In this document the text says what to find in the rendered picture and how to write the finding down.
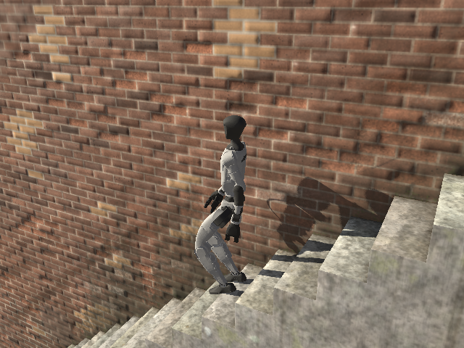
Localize stairs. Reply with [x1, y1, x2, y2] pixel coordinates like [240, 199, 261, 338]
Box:
[68, 173, 464, 348]

